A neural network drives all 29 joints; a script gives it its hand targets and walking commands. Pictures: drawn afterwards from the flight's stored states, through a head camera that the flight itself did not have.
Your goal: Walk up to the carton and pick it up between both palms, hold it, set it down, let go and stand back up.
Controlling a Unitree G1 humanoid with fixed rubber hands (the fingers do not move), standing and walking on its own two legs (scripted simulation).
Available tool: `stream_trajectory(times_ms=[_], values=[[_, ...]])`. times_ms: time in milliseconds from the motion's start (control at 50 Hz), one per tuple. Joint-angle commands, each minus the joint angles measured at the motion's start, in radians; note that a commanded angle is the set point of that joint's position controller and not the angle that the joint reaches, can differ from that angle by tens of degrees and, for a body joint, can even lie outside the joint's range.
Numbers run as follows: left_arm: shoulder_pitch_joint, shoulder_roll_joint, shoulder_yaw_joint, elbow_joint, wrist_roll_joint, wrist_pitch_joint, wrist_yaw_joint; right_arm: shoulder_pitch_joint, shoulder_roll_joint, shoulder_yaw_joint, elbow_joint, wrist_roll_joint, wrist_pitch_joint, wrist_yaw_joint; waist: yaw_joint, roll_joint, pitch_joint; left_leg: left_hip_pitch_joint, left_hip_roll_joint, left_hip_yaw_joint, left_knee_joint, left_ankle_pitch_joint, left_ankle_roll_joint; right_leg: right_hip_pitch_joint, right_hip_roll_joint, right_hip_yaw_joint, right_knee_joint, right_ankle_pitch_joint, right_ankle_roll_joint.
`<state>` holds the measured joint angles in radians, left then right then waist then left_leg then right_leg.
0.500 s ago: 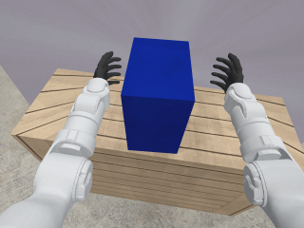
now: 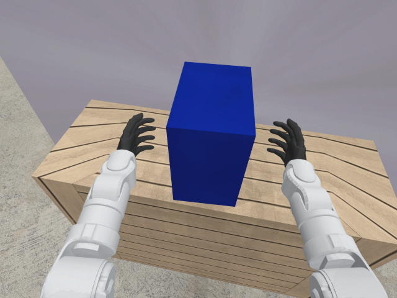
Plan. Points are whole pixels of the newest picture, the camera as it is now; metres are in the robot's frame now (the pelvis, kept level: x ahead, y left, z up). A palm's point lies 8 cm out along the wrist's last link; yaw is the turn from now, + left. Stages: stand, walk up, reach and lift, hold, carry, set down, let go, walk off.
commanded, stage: set down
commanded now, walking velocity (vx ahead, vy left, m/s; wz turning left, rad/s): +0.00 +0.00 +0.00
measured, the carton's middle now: (210, 136) +0.50 -0.05 +0.02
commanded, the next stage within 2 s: let go in 1.82 s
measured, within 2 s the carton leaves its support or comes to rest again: neither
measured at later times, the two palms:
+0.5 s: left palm (119, 207) +0.31 +0.15 +0.02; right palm (294, 210) +0.28 -0.20 +0.02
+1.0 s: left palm (105, 247) +0.25 +0.18 -0.02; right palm (295, 245) +0.23 -0.20 -0.02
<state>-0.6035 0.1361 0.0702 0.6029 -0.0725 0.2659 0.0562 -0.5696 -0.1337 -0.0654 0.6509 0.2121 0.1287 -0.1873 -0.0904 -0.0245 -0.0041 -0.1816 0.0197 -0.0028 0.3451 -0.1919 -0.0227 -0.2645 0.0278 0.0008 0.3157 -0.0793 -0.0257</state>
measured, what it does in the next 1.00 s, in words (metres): stands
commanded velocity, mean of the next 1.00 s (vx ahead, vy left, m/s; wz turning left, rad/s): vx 0.00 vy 0.00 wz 0.00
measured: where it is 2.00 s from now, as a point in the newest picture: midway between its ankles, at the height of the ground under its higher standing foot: outside the picture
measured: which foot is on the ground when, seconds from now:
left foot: down 0.00-1.00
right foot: down 0.00-1.00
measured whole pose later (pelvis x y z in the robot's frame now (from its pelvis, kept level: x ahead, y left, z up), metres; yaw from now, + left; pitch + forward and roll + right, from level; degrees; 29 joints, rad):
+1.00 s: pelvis +0.02 +0.01 +0.00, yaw +1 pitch -5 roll -1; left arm 0.11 0.15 -0.10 0.46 -0.08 -0.22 0.07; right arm 0.10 -0.10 -0.04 0.57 0.11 -0.28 -0.06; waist -0.04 -0.02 0.06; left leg -0.03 0.02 -0.01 0.40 -0.28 -0.01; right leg -0.11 0.03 0.00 0.37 -0.17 -0.02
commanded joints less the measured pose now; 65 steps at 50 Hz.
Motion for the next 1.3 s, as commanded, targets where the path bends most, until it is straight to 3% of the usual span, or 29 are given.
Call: stream_trajectory(times_ms=[0, 80, 140, 160, 200, 240, 300, 360, 420, 460, 500, 560, 640, 680, 700, 720, 760, 840, 960, 1020, 1040, 1060, 1080, 1100, 1140, 1180, 1220, 1240, 1280], values=[[-0.306, 0.069, -0.001, -0.295, 0.003, -0.075, 0.005, -0.23, -0.11, -0.046, -0.254, -0.034, -0.091, 0.0, -0.012, -0.003, -0.47, 0.017, -0.065, 0.045, -0.038, 0.141, -0.005, 0.345, 0.028, -0.009, 0.026, 0.234, 0.065], [-0.129, 0.003, -0.015, -0.301, 0.053, -0.107, 0.007, -0.056, -0.071, -0.015, -0.197, -0.027, -0.125, 0.024, 0.009, 0.045, -0.338, 0.015, -0.05, 0.036, -0.055, 0.139, -0.007, 0.343, 0.024, -0.017, 0.019, 0.188, 0.043], [-0.036, 0.0, -0.021, -0.345, 0.066, -0.145, 0.0, 0.019, -0.063, 0.004, -0.26, -0.022, -0.163, 0.039, 0.018, 0.039, -0.345, 0.03, -0.049, 0.033, -0.051, 0.158, -0.003, 0.361, 0.017, -0.003, 0.019, 0.208, 0.045], [-0.136, 0.044, -0.021, -0.366, 0.04, -0.167, 0.009, -0.074, -0.088, -0.027, -0.31, -0.026, -0.174, 0.041, 0.024, 0.035, -0.341, -0.005, -0.041, 0.031, -0.058, 0.122, -0.001, 0.337, 0.019, -0.011, 0.013, 0.149, 0.041], [-0.082, 0.018, -0.062, -0.379, 0.02, -0.204, 0.025, -0.023, -0.08, -0.043, -0.341, -0.038, -0.204, 0.058, 0.021, 0.068, -0.346, -0.003, -0.036, 0.026, -0.051, 0.12, -0.005, 0.299, 0.015, -0.011, 0.014, 0.099, 0.031], [-0.102, 0.043, -0.067, -0.38, -0.006, -0.23, 0.033, -0.05, -0.076, -0.044, -0.382, -0.064, -0.207, 0.065, 0.032, 0.038, -0.355, -0.026, -0.036, 0.03, -0.049, 0.064, 0.008, 0.277, 0.013, -0.007, 0.02, 0.057, 0.032], [0.171, -0.032, -0.091, -0.358, 0.028, -0.279, 0.033, 0.212, -0.038, -0.009, -0.321, -0.063, -0.242, 0.088, 0.048, 0.04, -0.308, 0.014, -0.025, 0.013, -0.054, 0.116, 0.0, 0.311, 0.015, 0.002, 0.023, 0.105, 0.016], [0.093, 0.001, -0.097, -0.295, 0.018, -0.315, 0.018, 0.132, -0.067, -0.059, -0.28, -0.106, -0.266, 0.08, 0.024, 0.02, -0.238, -0.044, -0.023, 0.023, -0.056, 0.061, 0.002, 0.294, 0.013, 0.004, 0.014, 0.036, 0.013], [0.25, -0.018, -0.102, -0.32, 0.0, -0.368, 0.024, 0.273, -0.035, -0.034, -0.328, -0.099, -0.298, 0.081, 0.04, -0.025, -0.255, -0.032, -0.028, 0.022, -0.045, 0.096, 0.015, 0.327, 0.01, 0.022, 0.032, 0.1, 0.018], [0.075, 0.041, -0.098, -0.312, -0.018, -0.388, 0.017, 0.123, -0.06, -0.055, -0.331, -0.112, -0.307, 0.077, 0.022, -0.03, -0.265, -0.116, -0.034, 0.022, -0.048, 0.036, 0.023, 0.343, -0.005, 0.039, 0.033, 0.082, 0.018], [0.25, 0.012, -0.097, -0.299, -0.01, -0.425, 0.021, 0.279, -0.025, -0.015, -0.311, -0.087, -0.324, 0.084, 0.041, -0.042, -0.252, -0.073, -0.03, 0.017, -0.041, 0.073, 0.026, 0.355, -0.003, 0.044, 0.043, 0.099, 0.021], [0.35, 0.004, -0.09, -0.227, 0.034, -0.464, 0.006, 0.371, 0.0, -0.01, -0.206, -0.11, -0.357, 0.09, 0.042, -0.013, -0.168, -0.068, -0.034, 0.009, -0.038, 0.089, 0.012, 0.35, -0.005, 0.046, 0.036, 0.117, 0.015], [0.333, 0.028, -0.117, -0.288, 0.001, -0.53, 0.017, 0.332, -0.027, -0.024, -0.276, -0.099, -0.413, 0.097, 0.055, 0.033, -0.208, -0.066, -0.025, 0.006, -0.018, 0.108, -0.001, 0.336, -0.002, 0.044, 0.051, 0.097, 0.002], [0.458, -0.006, -0.128, -0.279, 0.02, -0.544, 0.021, 0.438, -0.02, -0.016, -0.251, -0.088, -0.438, 0.106, 0.052, 0.037, -0.188, -0.033, -0.019, -0.004, -0.01, 0.148, -0.009, 0.338, 0.002, 0.041, 0.052, 0.141, -0.004], [0.409, 0.011, -0.149, -0.259, 0.009, -0.544, 0.019, 0.41, -0.044, -0.04, -0.222, -0.114, -0.442, 0.107, 0.022, 0.051, -0.197, -0.027, -0.018, 0.003, -0.015, 0.102, -0.012, 0.307, 0.001, 0.034, 0.045, 0.093, -0.005], [0.369, 0.05, -0.131, -0.33, -0.014, -0.559, 0.03, 0.376, -0.05, -0.045, -0.297, -0.096, -0.452, 0.109, 0.046, 0.048, -0.219, -0.047, -0.019, 0.004, -0.004, 0.123, -0.009, 0.315, -0.001, 0.042, 0.052, 0.103, -0.001], [0.491, 0.025, -0.159, -0.337, -0.009, -0.567, 0.038, 0.476, -0.035, -0.032, -0.277, -0.09, -0.462, 0.117, 0.043, 0.064, -0.213, -0.035, -0.017, -0.002, 0.001, 0.158, -0.012, 0.345, 0.0, 0.045, 0.065, 0.137, -0.006], [0.515, 0.032, -0.149, -0.21, 0.015, -0.529, 0.012, 0.495, -0.026, -0.001, -0.154, -0.106, -0.45, 0.124, 0.047, 0.019, -0.083, -0.031, -0.017, 0.001, -0.022, 0.109, -0.006, 0.306, -0.005, 0.043, 0.04, 0.101, -0.008], [0.546, 0.076, -0.152, -0.367, -0.015, -0.523, 0.017, 0.539, -0.059, -0.006, -0.268, -0.101, -0.458, 0.131, 0.05, 0.028, -0.104, 0.021, -0.013, 0.01, -0.033, 0.15, -0.005, 0.347, 0.005, 0.035, 0.03, 0.106, -0.011], [0.576, 0.069, -0.162, -0.332, -0.002, -0.464, 0.011, 0.585, -0.075, -0.014, -0.246, -0.118, -0.43, 0.141, 0.043, 0.031, -0.053, 0.027, -0.012, 0.016, -0.048, 0.135, -0.01, 0.341, 0.002, 0.028, 0.01, 0.078, -0.014], [0.606, 0.074, -0.149, -0.314, 0.016, -0.45, 0.012, 0.597, -0.068, 0.0, -0.233, -0.117, -0.413, 0.143, 0.072, 0.027, -0.017, 0.023, -0.009, 0.017, -0.059, 0.138, -0.008, 0.335, 0.002, 0.031, -0.002, 0.062, -0.015], [0.583, 0.072, -0.152, -0.272, 0.009, -0.43, 0.006, 0.568, -0.068, 0.008, -0.233, -0.124, -0.4, 0.146, 0.063, 0.014, -0.005, 0.027, -0.008, 0.021, -0.069, 0.103, -0.002, 0.317, -0.005, 0.033, -0.013, 0.014, -0.014], [0.624, 0.087, -0.139, -0.341, -0.001, -0.421, 0.007, 0.606, -0.07, 0.007, -0.291, -0.113, -0.395, 0.147, 0.09, 0.021, -0.037, 0.044, -0.009, 0.029, -0.07, 0.123, 0.001, 0.339, -0.003, 0.038, -0.007, 0.032, -0.012], [0.588, 0.089, -0.137, -0.313, -0.004, -0.411, 0.009, 0.579, -0.08, 0.001, -0.283, -0.117, -0.383, 0.145, 0.079, 0.016, -0.021, 0.028, -0.007, 0.032, -0.07, 0.104, 0.007, 0.332, -0.005, 0.041, -0.01, 0.011, -0.009], [0.631, 0.103, -0.131, -0.394, -0.011, -0.398, 0.015, 0.628, -0.084, 0.002, -0.331, -0.12, -0.372, 0.15, 0.102, 0.01, -0.021, 0.022, -0.002, 0.033, -0.08, 0.11, 0.008, 0.344, 0.003, 0.032, -0.005, 0.014, -0.011], [0.645, 0.091, -0.131, -0.354, 0.006, -0.348, 0.004, 0.66, -0.075, -0.003, -0.299, -0.139, -0.339, 0.152, 0.08, 0.018, -0.013, 0.042, -0.01, 0.042, -0.079, 0.111, 0.007, 0.353, -0.006, 0.034, -0.022, 0.015, -0.01], [0.668, 0.097, -0.109, -0.338, 0.026, -0.317, -0.006, 0.675, -0.081, 0.017, -0.294, -0.14, -0.314, 0.152, 0.102, 0.015, 0.043, 0.038, -0.01, 0.048, -0.09, 0.113, 0.009, 0.331, -0.008, 0.037, -0.033, 0.007, -0.008], [0.651, 0.092, -0.115, -0.31, 0.023, -0.299, -0.014, 0.67, -0.079, 0.008, -0.268, -0.152, -0.3, 0.151, 0.08, 0.029, 0.062, 0.033, -0.007, 0.049, -0.099, 0.084, 0.01, 0.307, -0.011, 0.033, -0.043, -0.022, -0.012], [0.667, 0.099, -0.114, -0.35, 0.018, -0.286, -0.015, 0.695, -0.087, 0.004, -0.301, -0.147, -0.296, 0.155, 0.089, 0.024, 0.05, 0.033, -0.009, 0.055, -0.092, 0.098, 0.002, 0.308, -0.001, 0.025, -0.029, -0.017, -0.012]])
